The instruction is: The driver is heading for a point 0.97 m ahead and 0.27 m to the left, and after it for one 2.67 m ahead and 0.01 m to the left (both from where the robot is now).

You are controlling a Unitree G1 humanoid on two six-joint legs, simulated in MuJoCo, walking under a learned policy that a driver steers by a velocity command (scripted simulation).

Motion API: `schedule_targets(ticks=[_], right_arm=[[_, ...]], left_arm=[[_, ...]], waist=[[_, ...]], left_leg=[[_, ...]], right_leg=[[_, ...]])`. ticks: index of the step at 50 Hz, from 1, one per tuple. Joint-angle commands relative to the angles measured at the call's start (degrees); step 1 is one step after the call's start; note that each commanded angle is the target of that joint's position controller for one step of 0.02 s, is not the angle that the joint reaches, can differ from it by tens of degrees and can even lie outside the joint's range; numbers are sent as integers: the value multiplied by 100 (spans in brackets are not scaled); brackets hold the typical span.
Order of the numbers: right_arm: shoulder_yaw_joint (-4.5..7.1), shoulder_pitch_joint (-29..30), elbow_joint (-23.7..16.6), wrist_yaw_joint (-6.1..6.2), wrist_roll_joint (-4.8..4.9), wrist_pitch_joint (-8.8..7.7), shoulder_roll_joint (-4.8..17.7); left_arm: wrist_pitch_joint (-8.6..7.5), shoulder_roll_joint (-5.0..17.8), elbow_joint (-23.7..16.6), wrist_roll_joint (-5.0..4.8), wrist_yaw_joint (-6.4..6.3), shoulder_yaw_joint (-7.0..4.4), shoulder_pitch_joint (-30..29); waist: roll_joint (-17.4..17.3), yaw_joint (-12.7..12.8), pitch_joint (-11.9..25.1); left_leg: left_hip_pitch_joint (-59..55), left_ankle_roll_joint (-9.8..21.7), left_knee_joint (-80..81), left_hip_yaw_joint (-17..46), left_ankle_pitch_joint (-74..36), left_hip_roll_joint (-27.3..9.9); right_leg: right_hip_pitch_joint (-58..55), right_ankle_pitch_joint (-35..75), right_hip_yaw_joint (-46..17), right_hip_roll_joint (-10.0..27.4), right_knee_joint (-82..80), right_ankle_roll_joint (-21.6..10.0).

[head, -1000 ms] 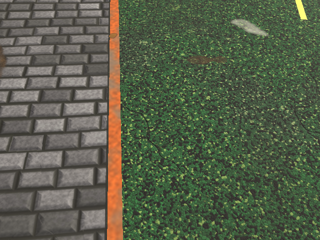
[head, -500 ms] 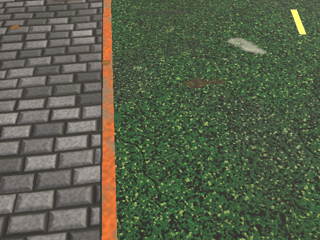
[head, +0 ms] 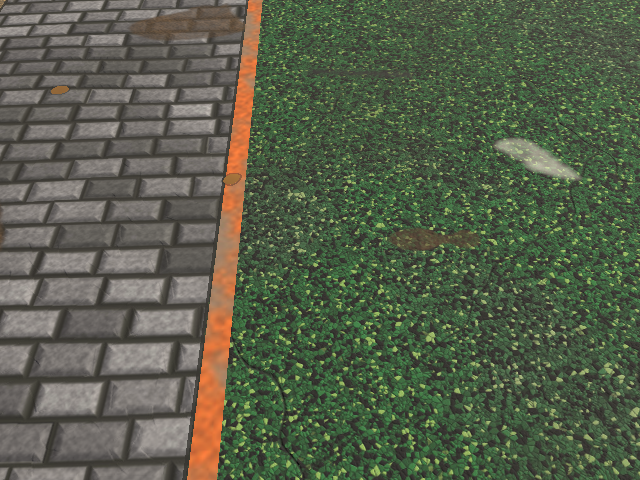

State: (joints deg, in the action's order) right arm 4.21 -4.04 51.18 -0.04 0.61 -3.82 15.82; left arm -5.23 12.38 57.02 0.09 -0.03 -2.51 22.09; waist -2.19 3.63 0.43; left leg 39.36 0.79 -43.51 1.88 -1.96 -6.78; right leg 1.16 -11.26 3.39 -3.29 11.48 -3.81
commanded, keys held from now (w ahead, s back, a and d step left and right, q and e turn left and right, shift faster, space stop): w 0.44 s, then no key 0.18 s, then q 0.14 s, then w+q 0.24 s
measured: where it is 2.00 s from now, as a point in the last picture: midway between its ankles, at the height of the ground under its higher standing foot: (273, 319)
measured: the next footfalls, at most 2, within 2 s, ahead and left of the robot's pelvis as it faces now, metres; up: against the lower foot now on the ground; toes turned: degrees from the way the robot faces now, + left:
left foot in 0.22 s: +0.33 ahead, +0.15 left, +0.00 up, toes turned +3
right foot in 0.70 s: +0.59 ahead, -0.07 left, +0.00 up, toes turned +0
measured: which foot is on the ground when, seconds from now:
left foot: up 0.00-0.20, down 0.22-0.72, up 0.74-1.00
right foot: down 0.00-0.24, up 0.26-0.68, down 0.70-1.00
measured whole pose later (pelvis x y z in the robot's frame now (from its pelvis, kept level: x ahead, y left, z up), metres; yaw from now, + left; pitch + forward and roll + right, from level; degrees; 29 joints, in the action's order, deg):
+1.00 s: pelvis +0.47 +0.03 -0.01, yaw +9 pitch +2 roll +0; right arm 5.2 -11.6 52.8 1.3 0.8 0.8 15.8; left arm -3.5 15.2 53.0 0.0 -1.8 -4.4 8.3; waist 0.0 -0.2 0.0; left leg 29.3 1.1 -52.5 -1.6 20.2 -5.0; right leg 16.7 -4.5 9.5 2.4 19.6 -2.5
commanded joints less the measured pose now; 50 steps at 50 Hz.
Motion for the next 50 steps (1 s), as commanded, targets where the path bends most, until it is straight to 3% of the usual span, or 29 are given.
schedule_targets(ticks=[1, 5, 7, 9, 10, 11, 12, 13, 14, 15, 16, 17, 19, 22, 24, 27, 30, 33, 34, 35, 36, 37, 38, 39, 40, 41, 42, 44, 50], right_arm=[[-22, 735, -423, -77, 16, -80, 145], [-85, 1306, -650, -213, 58, -147, 118], [-87, 1384, -736, -282, 77, -185, 183], [-6, 996, -677, -301, 77, -210, 391], [94, 411, -525, -281, 67, -213, 572], [242, -640, -202, -235, 61, -202, 845], [356, -1772, 33, -160, -25, -179, 1276], [361, -2020, 177, -198, -22, -160, 1436], [208, -1872, 152, -193, 19, -162, 905], [144, -1340, 68, -167, 27, -182, 703], [96, -865, -34, -166, -9, -206, 584], [57, -599, -60, -181, -72, -230, 427], [7, -515, 0, -204, -130, -262, 266], [48, -763, 144, -123, -84, -280, 503], [52, -875, 201, -44, -111, -248, 606], [23, -1049, 281, 20, -102, -171, 614], [8, -1332, 451, 52, -61, -90, 658], [27, -1290, 539, 85, -1, 28, 699], [38, -1163, 518, 98, 27, 64, 726], [27, -1202, 481, 102, 8, 85, 687], [-42, -1429, 353, 91, -105, 59, 478], [-202, -2121, 439, 77, -73, 42, -41], [-114, -2017, 439, 75, 57, 76, 367], [31, -1626, 320, 94, 177, 147, 741], [53, -1321, 238, 140, 207, 243, 678], [85, -1186, 181, 174, 157, 349, 621], [119, -1243, 135, 201, 106, 439, 571], [133, -1390, 111, 202, 45, 484, 377], [172, -1076, -21, 98, 5, 423, 282]], left_arm=[[-58, 934, -213, -45, -76, -185, 30], [56, 952, -6, -68, -93, -216, 412], [110, 1023, 39, -86, -108, -256, 429], [150, 1146, 15, -87, -116, -298, 288], [182, 1192, -5, -84, -116, -310, 186], [209, 1096, -53, -64, -115, -265, 95], [195, 904, -203, 46, -114, -170, 146], [57, 63, -185, -10, -28, 56, 877], [-94, 698, -185, -175, -7, -87, 326], [-183, 984, -403, -304, 1, -174, -258], [-212, 983, -456, -285, -46, -178, -537], [-186, 944, -459, -189, -85, -228, -646], [-37, 679, -410, -146, -94, -229, -383], [90, 579, -560, -100, -116, -225, -718], [91, 605, -705, -21, -122, -230, -1110], [38, 385, -814, 9, -47, -127, -1638], [49, 459, -897, -27, 25, -103, -2020], [11, 746, -956, 37, 78, -169, -2045], [-16, 858, -863, 73, 72, -216, -1755], [-52, 1098, -702, 131, 35, -302, -1319], [-71, 1523, -665, 230, -16, -381, -898], [41, 1655, -680, 191, -62, -405, -658], [143, 1274, -774, 77, -61, -299, -563], [193, 1161, -838, 15, -71, -268, -821], [219, 1028, -867, -10, -109, -232, -1127], [231, 952, -854, -22, -128, -213, -1397], [223, 972, -852, 20, -147, -225, -1622], [170, 993, -857, 66, -166, -260, -1847], [66, 1285, -826, -51, -211, -418, -1924]], waist=[[510, -14, -556], [502, 143, -729], [586, 78, -718], [789, -200, -400], [900, -532, -7], [865, -1015, 613], [183, -1319, 1521], [-1346, -831, 2323], [-782, -1076, 1953], [-615, -977, 1077], [-83, -771, 623], [44, -590, 292], [-149, -295, 198], [-97, -251, -136], [-28, -287, -291], [-105, -449, -206], [-171, -599, -75], [-228, -453, 1], [-206, -251, 97], [-20, -97, 340], [539, -153, 1043], [1706, -234, 1898], [1465, -20, 2418], [1049, -41, 1918], [822, -122, 1312], [852, -221, 805], [1152, -390, 548], [1234, -544, 349], [913, -616, 372]], left_leg=[[112, -46, 711, -138, -564, 99], [261, 71, 1255, -197, -292, 203], [141, 202, 1442, -242, 97, 274], [-659, 372, 1529, -440, 520, 533], [-1521, 507, 1561, -616, 596, 752], [-2994, 704, 1536, -605, 434, 777], [-4988, 1094, 1289, 786, 456, -413], [-6650, 1989, 2108, 3666, 1890, -1626], [-6341, 1717, 2588, 3828, 2437, -1420], [-5532, 1471, 2723, 2919, 2142, -1255], [-4599, 1355, 2906, 2271, 1514, -1071], [-3856, 1301, 3075, 1783, 1012, -878], [-3183, 1264, 3385, 1278, 728, -642], [-2841, 1354, 3707, 862, 417, -615], [-2829, 1290, 3601, 469, -1003, -518], [-2649, 977, 3354, -285, -2018, -78], [-3108, 922, 3130, -235, -1854, -200], [-3655, 797, 2522, 156, -1810, -441], [-3725, 699, 2166, 240, -1813, -389], [-3644, 520, 1557, 194, -1773, -77], [-2842, 278, 458, 42, -369, 349], [-1249, -122, -1469, -247, 3202, 1028], [-905, -199, -2473, 246, 4613, 1021], [-506, -154, -2781, 303, 4186, 745], [-240, -148, -2702, 147, 3665, 478], [-265, -154, -2478, 67, 3299, 283], [-602, -152, -2302, 3, 3013, 184], [-1035, -103, -2067, -165, 2643, 190], [-1585, 106, -503, -377, 1983, 83]], right_leg=[[260, 876, -775, 1499, -698, -680], [-475, 1236, -672, 1714, -412, -682], [-777, 1730, -674, 1852, -145, -636], [-916, 3274, -613, 1866, 388, -524], [-875, 4385, -493, 1760, 1065, -438], [-366, 4615, -286, 1480, 2223, -257], [1110, 2665, -98, 1120, 4121, -64], [3261, -1881, -494, -7, 5963, 257], [3861, -2126, -1200, 234, 6569, 120], [4223, -1633, -1017, 529, 6594, 30], [3987, -1068, -849, 845, 6319, 24], [3728, -742, -790, 1025, 5986, 53], [3174, -478, -826, 1222, 5615, 78], [3480, -117, -720, 1337, 4926, 250], [3637, 443, -614, 1258, 4173, 400], [2907, 1530, -263, 891, 2780, 402], [2627, 1973, -285, 681, 2151, 356], [2471, 1449, -489, 606, 1736, 163], [2116, 1559, -468, 541, 1437, 86], [1380, 2561, -421, 556, 1132, -14], [-98, 5039, -998, 1355, 1703, -315], [-1817, 6218, -2269, 2759, 1923, -1368], [-1742, 5152, -2742, 2920, 1632, -1557], [-1165, 3061, -2424, 2637, 1250, -1277], [-487, 849, -2172, 2368, 821, -1010], [305, -850, -2014, 2235, 351, -854], [983, -1562, -1878, 2123, -23, -716], [1625, -1637, -1425, 2005, -411, -682], [1630, -1458, -530, 2079, -654, -647]])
